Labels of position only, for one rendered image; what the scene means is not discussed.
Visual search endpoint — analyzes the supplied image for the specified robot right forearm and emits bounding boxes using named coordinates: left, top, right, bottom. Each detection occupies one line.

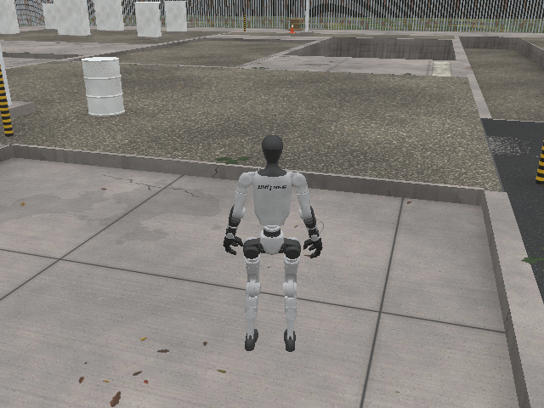
left=303, top=206, right=320, bottom=241

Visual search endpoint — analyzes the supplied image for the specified robot left forearm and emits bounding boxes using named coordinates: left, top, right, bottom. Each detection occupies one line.
left=225, top=206, right=241, bottom=239

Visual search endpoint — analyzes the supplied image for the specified right robot upper arm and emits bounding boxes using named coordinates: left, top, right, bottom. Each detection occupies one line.
left=290, top=172, right=312, bottom=219

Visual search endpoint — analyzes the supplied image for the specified left robot upper arm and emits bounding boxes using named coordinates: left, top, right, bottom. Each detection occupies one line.
left=232, top=172, right=255, bottom=218

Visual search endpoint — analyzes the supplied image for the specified robot left hand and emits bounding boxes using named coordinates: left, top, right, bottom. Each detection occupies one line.
left=223, top=236, right=243, bottom=255

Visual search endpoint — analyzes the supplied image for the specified robot right hand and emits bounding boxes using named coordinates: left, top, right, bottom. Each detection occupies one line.
left=303, top=238, right=323, bottom=258

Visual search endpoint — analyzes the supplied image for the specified right robot foot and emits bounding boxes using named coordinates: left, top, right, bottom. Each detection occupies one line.
left=284, top=329, right=296, bottom=352

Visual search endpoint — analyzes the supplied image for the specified robot torso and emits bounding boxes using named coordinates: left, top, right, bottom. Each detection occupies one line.
left=252, top=168, right=292, bottom=255

